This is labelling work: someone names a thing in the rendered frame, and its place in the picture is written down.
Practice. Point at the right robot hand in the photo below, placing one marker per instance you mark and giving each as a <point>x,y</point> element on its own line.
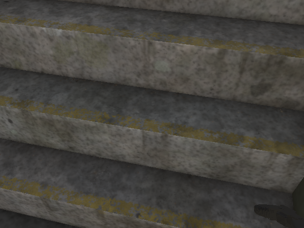
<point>282,214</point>

